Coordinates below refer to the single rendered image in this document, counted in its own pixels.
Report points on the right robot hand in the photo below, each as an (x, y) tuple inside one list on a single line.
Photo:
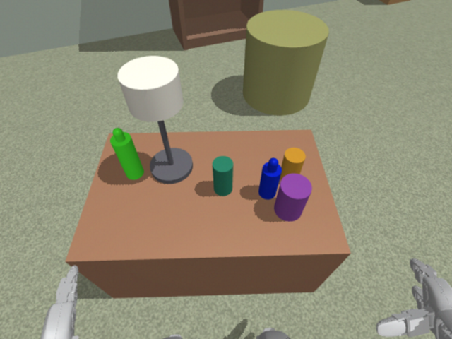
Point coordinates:
[(434, 296)]

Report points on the desk lamp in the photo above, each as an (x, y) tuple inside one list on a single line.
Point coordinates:
[(152, 90)]

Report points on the left robot hand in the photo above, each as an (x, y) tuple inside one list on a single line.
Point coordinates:
[(60, 319)]

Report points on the right robot arm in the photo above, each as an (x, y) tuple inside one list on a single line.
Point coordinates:
[(443, 324)]

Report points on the bookshelf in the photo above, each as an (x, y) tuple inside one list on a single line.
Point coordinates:
[(199, 23)]

